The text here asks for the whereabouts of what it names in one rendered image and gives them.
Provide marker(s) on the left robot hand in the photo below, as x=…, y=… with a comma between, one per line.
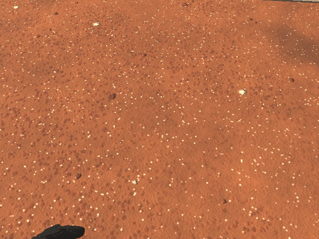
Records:
x=61, y=232

